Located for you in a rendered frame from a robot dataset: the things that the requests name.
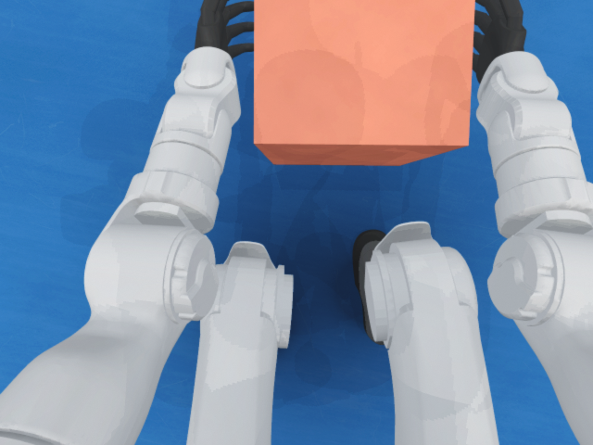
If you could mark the right robot upper arm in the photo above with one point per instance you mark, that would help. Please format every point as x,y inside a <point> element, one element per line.
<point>543,281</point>

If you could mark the left robot forearm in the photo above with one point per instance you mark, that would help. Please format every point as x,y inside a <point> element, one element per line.
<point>179,183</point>

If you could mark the robot right foot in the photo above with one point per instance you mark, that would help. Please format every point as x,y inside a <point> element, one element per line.
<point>364,244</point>

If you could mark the right robot hand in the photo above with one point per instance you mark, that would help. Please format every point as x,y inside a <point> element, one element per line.
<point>503,32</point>

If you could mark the left robot upper arm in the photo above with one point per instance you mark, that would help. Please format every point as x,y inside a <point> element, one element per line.
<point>144,284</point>

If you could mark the left robot hand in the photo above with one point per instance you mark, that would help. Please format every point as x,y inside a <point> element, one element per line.
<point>212,29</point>

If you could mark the carton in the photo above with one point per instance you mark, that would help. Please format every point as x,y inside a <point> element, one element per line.
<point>361,82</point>

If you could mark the right robot forearm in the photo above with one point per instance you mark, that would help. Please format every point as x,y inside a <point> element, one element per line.
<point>535,158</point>

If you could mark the robot right thigh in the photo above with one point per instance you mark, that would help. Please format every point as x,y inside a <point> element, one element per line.
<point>441,389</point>

